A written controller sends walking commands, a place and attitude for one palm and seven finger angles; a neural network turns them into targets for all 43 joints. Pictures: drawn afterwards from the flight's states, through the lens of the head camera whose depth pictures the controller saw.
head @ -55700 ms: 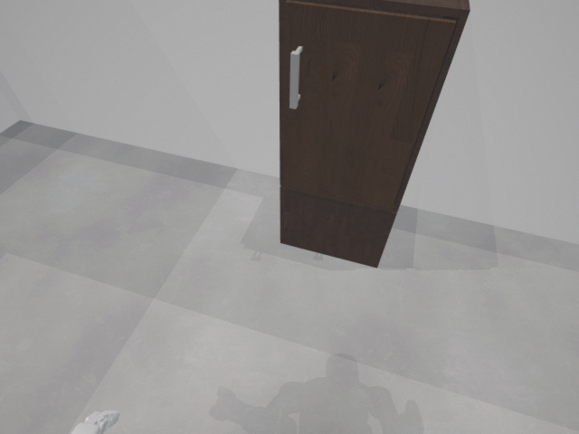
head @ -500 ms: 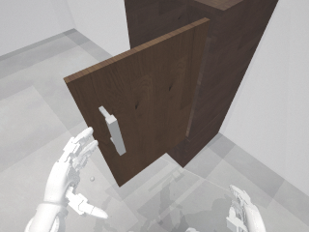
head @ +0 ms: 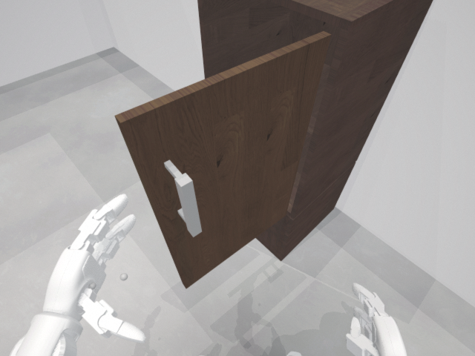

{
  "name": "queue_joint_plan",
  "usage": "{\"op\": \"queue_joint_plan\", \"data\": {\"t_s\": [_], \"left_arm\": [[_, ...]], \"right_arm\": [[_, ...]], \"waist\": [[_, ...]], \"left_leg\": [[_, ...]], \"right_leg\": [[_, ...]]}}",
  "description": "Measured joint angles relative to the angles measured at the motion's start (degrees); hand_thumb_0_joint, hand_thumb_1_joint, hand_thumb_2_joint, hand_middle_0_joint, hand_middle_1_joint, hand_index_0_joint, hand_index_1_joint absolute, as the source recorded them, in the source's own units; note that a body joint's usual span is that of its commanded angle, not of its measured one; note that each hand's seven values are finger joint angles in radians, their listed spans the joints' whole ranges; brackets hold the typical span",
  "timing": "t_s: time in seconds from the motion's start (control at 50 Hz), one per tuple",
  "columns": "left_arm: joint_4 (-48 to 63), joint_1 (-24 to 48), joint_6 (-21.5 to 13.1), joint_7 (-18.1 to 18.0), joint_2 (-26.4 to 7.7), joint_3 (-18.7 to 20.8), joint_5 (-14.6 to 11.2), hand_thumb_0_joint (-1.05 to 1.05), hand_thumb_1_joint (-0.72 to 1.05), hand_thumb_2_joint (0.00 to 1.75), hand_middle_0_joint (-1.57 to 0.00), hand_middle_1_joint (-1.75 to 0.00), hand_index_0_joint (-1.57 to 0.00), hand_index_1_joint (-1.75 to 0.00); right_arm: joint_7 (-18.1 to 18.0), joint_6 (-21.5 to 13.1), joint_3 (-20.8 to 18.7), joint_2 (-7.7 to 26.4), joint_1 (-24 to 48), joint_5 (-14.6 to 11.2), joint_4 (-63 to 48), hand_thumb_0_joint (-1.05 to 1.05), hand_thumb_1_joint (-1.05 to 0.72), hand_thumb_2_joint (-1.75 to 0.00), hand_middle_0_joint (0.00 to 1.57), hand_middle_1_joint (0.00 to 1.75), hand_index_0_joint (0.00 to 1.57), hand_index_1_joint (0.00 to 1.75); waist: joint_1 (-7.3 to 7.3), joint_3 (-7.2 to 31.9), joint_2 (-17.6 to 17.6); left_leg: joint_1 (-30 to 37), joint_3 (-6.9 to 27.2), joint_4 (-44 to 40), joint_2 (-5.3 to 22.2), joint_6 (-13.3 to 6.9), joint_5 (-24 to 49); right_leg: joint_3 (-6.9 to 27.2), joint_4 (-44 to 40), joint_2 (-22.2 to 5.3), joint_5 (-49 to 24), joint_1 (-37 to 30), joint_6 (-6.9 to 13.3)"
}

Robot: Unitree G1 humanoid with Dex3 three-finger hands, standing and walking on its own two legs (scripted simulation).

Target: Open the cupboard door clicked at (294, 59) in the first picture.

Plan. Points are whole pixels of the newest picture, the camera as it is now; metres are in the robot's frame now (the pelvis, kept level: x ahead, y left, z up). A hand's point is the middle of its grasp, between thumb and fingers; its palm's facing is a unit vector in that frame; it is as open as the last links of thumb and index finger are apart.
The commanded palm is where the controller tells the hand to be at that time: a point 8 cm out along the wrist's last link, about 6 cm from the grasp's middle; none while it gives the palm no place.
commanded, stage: draw the hand back to the body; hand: left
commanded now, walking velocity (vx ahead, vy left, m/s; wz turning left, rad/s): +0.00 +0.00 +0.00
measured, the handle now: (183, 200) +0.35 +0.12 +0.08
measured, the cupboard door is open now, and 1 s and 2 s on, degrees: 85 85 85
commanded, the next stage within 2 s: step back with the hand held close in 1.42 s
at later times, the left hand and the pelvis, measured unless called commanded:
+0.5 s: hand (64, 262) +0.21 +0.23 +0.14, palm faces +0.24 -0.92 -0.31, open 15.3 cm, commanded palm +0.16 +0.27 +0.15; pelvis +0.01 +0.01 +0.03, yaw +0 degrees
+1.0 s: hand (20, 226) +0.22 +0.26 +0.20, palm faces +0.42 -0.80 -0.43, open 9.5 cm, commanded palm +0.17 +0.30 +0.21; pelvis +0.03 +0.01 +0.05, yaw -1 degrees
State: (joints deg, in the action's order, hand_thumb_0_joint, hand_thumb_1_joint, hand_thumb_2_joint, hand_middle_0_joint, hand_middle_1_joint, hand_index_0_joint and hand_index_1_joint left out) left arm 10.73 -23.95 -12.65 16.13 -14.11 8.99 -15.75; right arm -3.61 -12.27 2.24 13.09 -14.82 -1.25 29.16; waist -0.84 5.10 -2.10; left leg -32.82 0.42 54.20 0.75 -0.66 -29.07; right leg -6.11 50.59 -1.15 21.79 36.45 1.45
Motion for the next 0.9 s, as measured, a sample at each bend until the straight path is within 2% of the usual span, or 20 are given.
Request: {"op": "queue_joint_plan", "data": {"t_s": [0.14,0.28,0.36,0.4,0.44,0.48,0.54,0.68,0.9], "left_arm": [[3.7,-2.7,2.4,-2.0,-0.5,2.2,-0.5,-0.01,-0.50,0.30,-0.16,-0.30,-0.15,-0.30],[5.8,-2.7,5.1,-0.7,-1.0,1.3,-0.1,-0.01,-0.50,0.31,-0.15,-0.30,-0.15,-0.30],[6.9,-2.5,6.6,-0.5,-1.8,2.6,-0.5,-0.01,-0.47,0.32,-0.16,-0.30,-0.15,-0.30],[8.5,-2.7,7.6,-5.5,-3.3,2.6,3.9,-0.01,-0.43,0.33,-0.16,-0.30,-0.16,-0.30],[10.1,-3.8,8.7,-11.2,-4.0,2.6,7.3,-0.01,-0.39,0.35,-0.16,-0.30,-0.16,-0.30],[11.4,-5.0,9.4,-15.6,-3.6,2.5,9.7,-0.01,-0.34,0.37,-0.16,-0.30,-0.16,-0.30],[12.6,-6.4,9.7,-19.5,-2.8,1.8,12.1,-0.01,-0.25,0.41,-0.17,-0.30,-0.16,-0.30],[12.4,-7.0,9.5,-22.7,-3.8,2.4,14.5,-0.01,-0.02,0.51,-0.18,-0.30,-0.17,-0.30],[12.4,-4.9,8.5,-22.8,-4.7,6.6,14.7,0.00,0.36,0.67,-0.19,-0.30,-0.19,-0.30]], "right_arm": [[0.0,0.0,0.9,-0.2,-0.6,-0.4,-0.4,0.01,-0.90,-0.90,0.20,0.30,0.21,0.30],[-0.5,-1.6,1.7,0.5,-0.1,-0.4,0.3,0.01,-0.90,-0.90,0.20,0.30,0.21,0.30],[-0.7,-2.3,1.9,0.3,0.1,-0.5,0.9,0.01,-0.90,-0.90,0.20,0.30,0.21,0.30],[-1.3,-1.9,1.8,-0.1,0.2,0.3,1.4,0.01,-0.90,-0.90,0.20,0.30,0.21,0.30],[-1.6,-1.2,1.7,-0.5,0.4,0.9,1.8,0.01,-0.90,-0.90,0.20,0.30,0.21,0.30],[-1.7,-0.6,1.6,-0.6,0.4,1.2,2.1,0.01,-0.90,-0.90,0.20,0.30,0.21,0.30],[-1.7,0.2,1.4,-0.4,0.4,1.5,2.9,0.01,-0.90,-0.90,0.20,0.30,0.21,0.30],[-1.9,1.8,1.0,-0.4,0.9,2.1,5.9,0.01,-0.90,-0.90,0.20,0.30,0.21,0.30],[-0.9,3.5,0.0,-0.4,3.2,2.3,7.4,0.01,-0.90,-0.90,0.20,0.30,0.21,0.30]], "waist": [[-0.64,0.0,-0.5],[-1.45,-0.8,-0.8],[-1.69,-1.0,-0.6],[-2.14,-1.3,-0.3],[-2.07,-1.8,-0.1],[-1.99,-2.4,-0.2],[-2.21,-3.5,-0.5],[-3.00,-5.1,-0.7],[-3.41,-6.1,-1.4]], "left_leg": [[3.6,-0.2,-2.5,-0.3,-0.6,0.8],[6.3,0.0,-4.5,-0.6,-0.9,1.5],[8.5,-0.1,-6.3,-0.6,-0.9,2.1],[10.4,-0.5,-8.0,-0.6,-1.0,2.6],[12.4,-0.6,-10.3,-0.6,-1.0,3.5],[14.5,-0.7,-12.5,-0.7,-1.0,4.4],[17.4,-0.9,-15.8,-0.9,-1.1,5.7],[23.6,-1.2,-22.8,-1.3,-1.1,8.4],[29.9,-1.8,-29.7,-0.9,-0.7,10.9]], "right_leg": [[0.2,-2.8,-0.1,-0.9,-3.8,-0.6],[0.1,-5.2,-0.4,-1.8,-6.9,-1.1],[0.2,-6.9,-0.3,-2.3,-9.0,-1.1],[0.5,-8.3,-0.1,-2.8,-10.6,-1.1],[0.7,-10.4,-0.1,-3.6,-12.6,-1.2],[0.7,-12.6,0.0,-4.4,-14.6,-1.3],[0.9,-15.6,-0.1,-5.6,-17.4,-1.4],[1.3,-21.2,-0.1,-7.5,-22.9,-1.5],[1.8,-27.1,0.6,-9.7,-28.6,-1.3]]}}
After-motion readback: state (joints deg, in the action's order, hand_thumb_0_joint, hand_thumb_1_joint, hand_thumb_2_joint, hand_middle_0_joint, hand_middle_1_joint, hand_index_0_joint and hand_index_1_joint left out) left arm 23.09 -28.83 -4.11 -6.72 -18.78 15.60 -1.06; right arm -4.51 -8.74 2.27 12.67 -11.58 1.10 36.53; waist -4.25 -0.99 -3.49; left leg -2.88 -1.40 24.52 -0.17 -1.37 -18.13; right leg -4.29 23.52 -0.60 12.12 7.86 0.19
